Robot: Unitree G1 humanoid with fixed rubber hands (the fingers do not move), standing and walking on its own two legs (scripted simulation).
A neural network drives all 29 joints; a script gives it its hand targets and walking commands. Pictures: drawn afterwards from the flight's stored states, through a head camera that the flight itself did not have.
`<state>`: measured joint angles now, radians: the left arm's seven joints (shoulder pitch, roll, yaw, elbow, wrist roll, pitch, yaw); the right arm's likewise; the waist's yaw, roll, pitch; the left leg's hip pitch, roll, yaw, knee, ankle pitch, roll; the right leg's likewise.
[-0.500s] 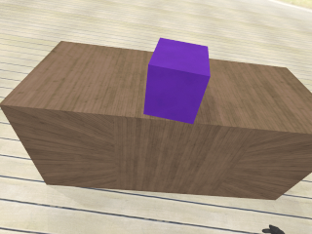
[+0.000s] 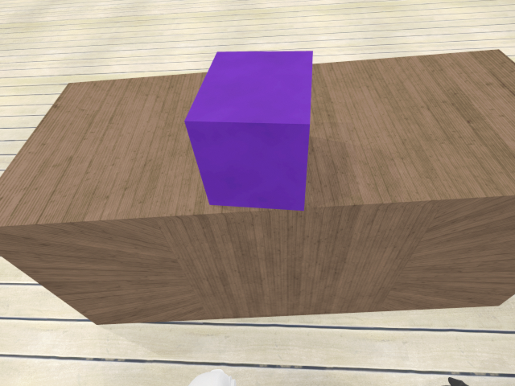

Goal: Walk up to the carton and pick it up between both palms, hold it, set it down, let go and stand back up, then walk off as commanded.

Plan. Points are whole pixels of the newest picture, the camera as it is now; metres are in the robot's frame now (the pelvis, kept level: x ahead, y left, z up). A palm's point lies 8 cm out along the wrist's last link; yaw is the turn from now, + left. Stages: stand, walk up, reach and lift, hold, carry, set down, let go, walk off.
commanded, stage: walk up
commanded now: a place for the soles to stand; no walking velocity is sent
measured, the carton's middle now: (259, 129) +0.64 +0.00 +0.03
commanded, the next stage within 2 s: none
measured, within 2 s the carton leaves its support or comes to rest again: neither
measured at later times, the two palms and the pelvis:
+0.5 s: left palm out of the picture +0.11 +0.35 -0.13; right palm out of the picture +0.13 -0.28 -0.05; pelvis +0.05 +0.04 -0.01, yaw +0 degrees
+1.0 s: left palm (60, 382) +0.17 +0.34 -0.09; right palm out of the picture +0.14 -0.29 -0.10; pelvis +0.06 +0.02 -0.01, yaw -1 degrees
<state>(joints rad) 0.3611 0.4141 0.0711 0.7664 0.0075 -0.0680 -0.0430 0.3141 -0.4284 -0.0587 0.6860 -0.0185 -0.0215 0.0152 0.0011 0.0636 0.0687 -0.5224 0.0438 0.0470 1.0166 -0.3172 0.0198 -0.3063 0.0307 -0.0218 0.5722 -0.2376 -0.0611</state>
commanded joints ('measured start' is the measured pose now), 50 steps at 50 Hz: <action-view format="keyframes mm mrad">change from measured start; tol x32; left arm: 1 73 207 57 -63 8 -4 44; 50 -141 189 25 3 13 24 13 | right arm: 1 3 -174 -45 4 4 -12 -28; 50 -100 -194 -25 31 -8 -56 -39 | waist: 1 58 -209 -74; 50 23 -99 -62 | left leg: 1 -119 32 -73 -83 0 -12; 10 449 5 -53 -583 70 45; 14 232 417 -581 -849 -478 239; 30 187 228 -132 -449 223 153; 34 92 13 -70 -114 -312 13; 50 140 114 -119 -546 -187 58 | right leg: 1 257 -239 302 -237 230 -56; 14 -391 -25 149 541 -267 18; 30 97 -64 19 -59 -71 -1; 33 126 -357 592 -317 -64 -96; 50 58 -128 226 -110 -104 -31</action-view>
